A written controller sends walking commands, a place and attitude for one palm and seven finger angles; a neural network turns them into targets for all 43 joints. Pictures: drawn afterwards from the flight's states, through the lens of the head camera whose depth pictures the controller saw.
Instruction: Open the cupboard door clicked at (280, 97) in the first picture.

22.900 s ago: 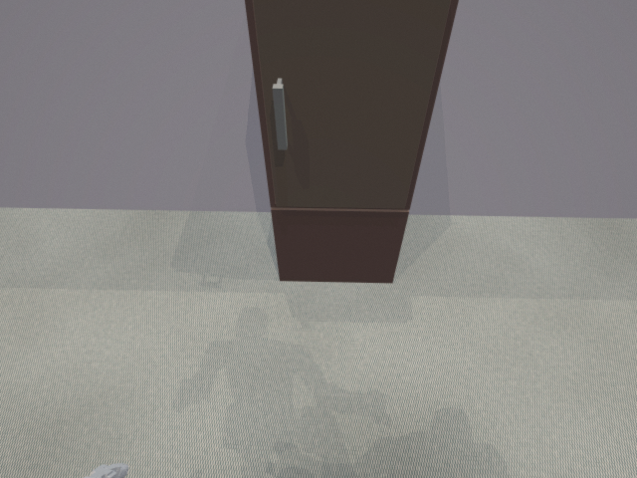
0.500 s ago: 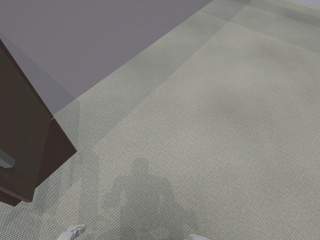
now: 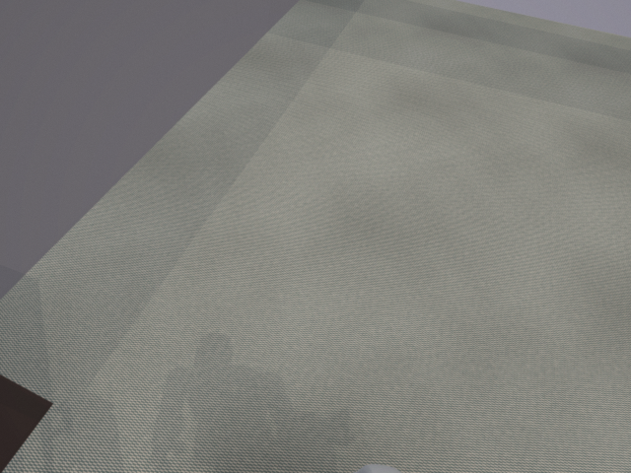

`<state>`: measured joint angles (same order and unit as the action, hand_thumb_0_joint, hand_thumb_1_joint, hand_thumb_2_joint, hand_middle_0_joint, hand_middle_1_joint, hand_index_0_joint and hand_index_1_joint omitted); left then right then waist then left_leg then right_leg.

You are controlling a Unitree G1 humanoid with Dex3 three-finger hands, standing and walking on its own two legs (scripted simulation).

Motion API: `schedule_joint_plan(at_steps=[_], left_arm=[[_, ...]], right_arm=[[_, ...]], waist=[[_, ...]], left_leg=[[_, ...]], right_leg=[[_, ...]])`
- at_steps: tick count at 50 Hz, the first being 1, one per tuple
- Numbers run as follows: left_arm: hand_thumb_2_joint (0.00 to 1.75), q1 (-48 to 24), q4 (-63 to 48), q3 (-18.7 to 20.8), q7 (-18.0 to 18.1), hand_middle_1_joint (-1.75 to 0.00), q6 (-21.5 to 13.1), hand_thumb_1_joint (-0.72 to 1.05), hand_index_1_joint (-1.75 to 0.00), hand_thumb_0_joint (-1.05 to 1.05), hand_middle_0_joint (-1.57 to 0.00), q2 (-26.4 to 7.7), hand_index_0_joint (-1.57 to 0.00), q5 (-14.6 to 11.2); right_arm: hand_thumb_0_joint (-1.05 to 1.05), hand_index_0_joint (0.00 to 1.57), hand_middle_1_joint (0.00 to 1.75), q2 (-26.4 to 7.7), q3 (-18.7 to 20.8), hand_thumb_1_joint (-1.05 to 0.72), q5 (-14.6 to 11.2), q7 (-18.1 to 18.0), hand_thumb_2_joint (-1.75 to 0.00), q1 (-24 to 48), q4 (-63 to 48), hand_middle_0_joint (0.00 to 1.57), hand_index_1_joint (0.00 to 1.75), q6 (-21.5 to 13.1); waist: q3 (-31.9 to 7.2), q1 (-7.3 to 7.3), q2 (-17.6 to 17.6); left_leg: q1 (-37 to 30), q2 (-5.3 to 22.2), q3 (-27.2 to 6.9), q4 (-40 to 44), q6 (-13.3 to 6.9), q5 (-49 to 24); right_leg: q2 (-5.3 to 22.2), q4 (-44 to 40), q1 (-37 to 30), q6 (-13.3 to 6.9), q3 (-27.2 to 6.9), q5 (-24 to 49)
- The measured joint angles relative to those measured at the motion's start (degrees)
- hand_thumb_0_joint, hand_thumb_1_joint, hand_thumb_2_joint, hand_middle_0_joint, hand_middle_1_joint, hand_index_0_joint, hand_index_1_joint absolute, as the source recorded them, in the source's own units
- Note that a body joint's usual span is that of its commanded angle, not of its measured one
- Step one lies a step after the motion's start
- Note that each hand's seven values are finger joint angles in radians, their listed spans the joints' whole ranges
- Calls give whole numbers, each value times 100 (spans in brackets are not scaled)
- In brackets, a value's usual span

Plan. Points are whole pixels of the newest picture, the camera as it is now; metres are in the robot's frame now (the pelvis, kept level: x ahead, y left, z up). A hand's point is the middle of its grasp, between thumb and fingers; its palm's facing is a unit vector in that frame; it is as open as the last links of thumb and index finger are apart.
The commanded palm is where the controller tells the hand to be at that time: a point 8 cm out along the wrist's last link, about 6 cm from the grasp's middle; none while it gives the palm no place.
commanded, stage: walk to a spot facing it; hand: left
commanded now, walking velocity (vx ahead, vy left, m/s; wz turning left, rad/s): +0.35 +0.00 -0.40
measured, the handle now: out of the picture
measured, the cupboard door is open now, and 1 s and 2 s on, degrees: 45 45 45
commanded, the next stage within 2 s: turn to face it in 1.10 s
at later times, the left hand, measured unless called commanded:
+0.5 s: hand (255, 353) +0.31 +0.11 -0.16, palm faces -0.14 -0.97 -0.20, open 7.1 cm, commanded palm none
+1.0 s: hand (315, 232) +0.59 +0.03 -0.17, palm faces -0.21 -0.96 -0.19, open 7.4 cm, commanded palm none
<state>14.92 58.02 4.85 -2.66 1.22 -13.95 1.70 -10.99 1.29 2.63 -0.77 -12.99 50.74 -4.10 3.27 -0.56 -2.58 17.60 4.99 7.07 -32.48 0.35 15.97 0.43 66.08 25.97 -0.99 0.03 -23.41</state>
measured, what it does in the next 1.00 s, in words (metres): walks ahead: right foot, then left foot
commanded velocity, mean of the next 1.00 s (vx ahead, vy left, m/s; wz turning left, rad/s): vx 0.37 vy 0.00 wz -0.16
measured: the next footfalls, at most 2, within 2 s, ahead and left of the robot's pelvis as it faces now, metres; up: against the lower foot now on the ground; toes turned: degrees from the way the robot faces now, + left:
right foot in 0.26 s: +0.21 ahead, -0.16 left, +0.00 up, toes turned -13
left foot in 0.60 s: +0.42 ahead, +0.05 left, +0.00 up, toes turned -1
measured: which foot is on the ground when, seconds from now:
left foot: down 0.00-0.26, up 0.28-0.58, down 0.60-0.96, up 0.98-1.00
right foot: up 0.00-0.24, down 0.26-0.62, up 0.64-0.94, down 0.96-1.00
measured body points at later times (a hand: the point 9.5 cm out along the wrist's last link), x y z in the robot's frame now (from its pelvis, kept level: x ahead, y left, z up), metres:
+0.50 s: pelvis +0.21 -0.06 +0.01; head +0.25 -0.06 +0.46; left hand +0.32 +0.17 -0.14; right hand +0.20 -0.30 -0.14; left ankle +0.30 +0.08 -0.69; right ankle +0.17 -0.15 -0.73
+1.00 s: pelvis +0.46 -0.13 -0.01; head +0.49 -0.15 +0.44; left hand +0.60 +0.08 -0.15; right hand +0.34 -0.34 -0.17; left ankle +0.38 +0.04 -0.70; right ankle +0.48 -0.24 -0.73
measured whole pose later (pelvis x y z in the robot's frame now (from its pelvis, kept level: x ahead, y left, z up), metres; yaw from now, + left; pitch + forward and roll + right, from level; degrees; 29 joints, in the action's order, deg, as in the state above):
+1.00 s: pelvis +0.46 -0.13 -0.01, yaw -12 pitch +0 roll +1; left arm 8.3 57.6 3.4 -2.1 -3.3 -10.1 1.4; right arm -10.4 2.6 1.4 0.4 -22.1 64.2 -0.6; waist 3.7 1.1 0.8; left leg 12.0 7.1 7.0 -47.4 1.7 29.0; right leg 3.8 37.1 22.4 -2.2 7.1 -14.0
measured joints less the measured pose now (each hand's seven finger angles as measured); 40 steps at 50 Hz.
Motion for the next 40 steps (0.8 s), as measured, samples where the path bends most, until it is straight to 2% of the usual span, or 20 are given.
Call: schedule_joint_plan(at_steps=[2,5,8,11,13,14,16,18,20,22,26,30,31,33,35,36,38,40], left_arm=[[90,-236,-118,5,-46,-30,-13,91,-30,1,-19,-11,-20,11],[90,-555,-305,-40,-88,-30,-32,91,-30,1,-19,37,-19,4],[90,-864,-426,-82,-104,-30,-32,91,-30,1,-19,66,-19,2],[90,-1143,-493,-108,-105,-30,-62,91,-30,0,-19,71,-19,6],[90,-1244,-573,-134,-91,-30,-213,91,-30,0,-19,18,-19,15],[90,-1293,-583,-116,-38,-30,-310,91,-30,0,-19,47,-19,-12],[90,-1264,-568,-136,69,-30,-393,91,-30,0,-19,149,-19,-75],[90,-1083,-490,-170,161,-30,-388,91,-30,0,-19,246,-20,-91],[90,-846,-342,-194,202,-30,-369,91,-30,0,-19,319,-20,-76],[90,-618,-178,-155,236,-30,-372,92,-30,-1,-20,365,-20,-92],[90,-261,64,-100,216,-30,-394,95,-30,-2,-20,234,-20,-71],[90,130,279,-107,175,-30,-352,94,-30,-1,-20,199,-20,-83],[90,229,310,-105,169,-30,-331,93,-30,-1,-20,198,-20,-90],[90,275,404,-107,170,-30,-250,93,-30,-1,-20,154,-20,-83],[90,206,462,-99,156,-30,-191,92,-30,0,-20,136,-20,-54],[90,138,452,-95,136,-30,-178,92,-30,0,-20,138,-20,-40],[90,-16,359,-97,89,-30,-162,92,-30,0,-19,176,-19,-22],[90,-164,237,-122,54,-30,-162,92,-30,0,-19,255,-19,-23]], right_arm=[[1,20,30,65,-31,-90,-10,-20,-90,-218,172,20,30,0],[1,20,30,90,-39,-90,-16,-2,-90,-533,441,20,30,40],[1,20,30,76,-13,-90,-8,27,-90,-820,648,20,30,110],[1,20,30,33,8,-90,-1,41,-90,-1103,834,20,30,192],[1,20,30,43,7,-90,-53,64,-90,-1334,961,20,30,247],[1,20,30,23,11,-90,-94,76,-90,-1299,1058,20,30,314],[1,20,30,-39,57,-90,-130,74,-90,-1084,1187,20,30,422],[1,20,30,-71,106,-90,-117,60,-90,-834,1184,20,30,448],[2,20,30,-51,135,-90,-96,65,-90,-590,1069,20,30,438],[1,20,30,3,154,-91,-89,98,-90,-385,913,19,30,391],[1,20,30,101,163,-91,-80,179,-90,-35,675,19,30,297],[1,20,30,76,141,-90,-68,205,-90,184,528,19,30,141],[1,20,30,59,140,-90,-42,189,-90,225,499,19,30,71],[1,20,30,115,117,-90,10,130,-90,277,460,19,30,-10],[0,20,30,174,93,-90,15,81,-90,167,443,20,30,-42],[0,20,30,203,84,-90,10,57,-90,84,475,20,30,-55],[0,20,30,234,86,-91,-5,2,-90,-93,608,20,30,-61],[0,20,30,192,98,-92,-18,-4,-90,-275,762,20,30,-32]], waist=[[13,-12,16],[24,34,127],[63,197,218],[117,365,302],[90,412,239],[151,386,266],[286,403,369],[286,425,400],[206,433,345],[110,408,269],[-8,237,185],[-79,100,213],[-100,82,218],[-78,84,99],[-103,97,45],[-107,86,34],[-103,37,57],[-103,11,136]], left_leg=[[-315,36,114,392,68,-80],[-746,114,301,834,103,-88],[-1092,177,478,996,212,69],[-1350,283,592,822,379,418],[-1177,376,609,-15,388,847],[-872,416,422,-912,325,1152],[-171,355,-57,-2563,236,1277],[398,328,-217,-3169,235,1015],[784,341,-204,-2950,262,752],[1012,337,-178,-2392,273,454],[1052,266,-140,-1128,254,-64],[547,95,-38,28,145,-383],[495,82,-15,45,8,-643],[468,34,116,-327,-124,-359],[276,-20,185,-264,-128,-87],[135,-48,203,-108,-91,-71],[-183,-80,236,286,-33,-134],[-503,-75,263,662,-16,-166]], right_leg=[[166,15,371,62,160,366],[335,-917,589,94,350,677],[381,-1959,526,66,487,859],[295,-2764,171,-17,631,925],[258,-3257,-234,-230,604,932],[223,-3034,-204,-258,596,951],[117,-2858,-371,-243,624,791],[18,-3141,-692,-205,613,767],[-50,-3538,-1004,-189,558,835],[-99,-3889,-1287,-212,499,867],[-175,-4257,-1762,-171,401,739],[-191,-3975,-2073,-36,323,203],[-172,-3531,-1944,-42,297,-28],[-102,-1867,-1348,-96,170,-399],[-30,-438,-664,-105,153,-187],[41,-61,-375,-79,172,13],[209,-19,45,-6,221,317],[368,-697,237,50,305,517]])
